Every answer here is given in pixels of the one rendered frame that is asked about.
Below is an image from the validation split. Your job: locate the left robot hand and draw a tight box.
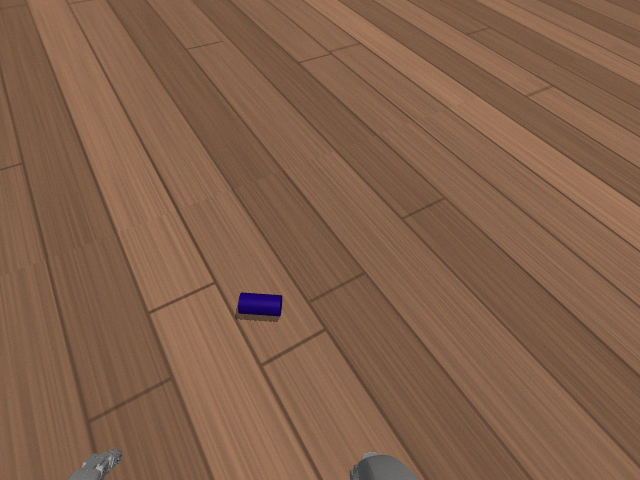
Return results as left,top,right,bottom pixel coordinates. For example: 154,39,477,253
68,449,122,480

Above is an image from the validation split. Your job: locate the can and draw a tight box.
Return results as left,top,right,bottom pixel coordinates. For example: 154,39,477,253
238,292,282,316

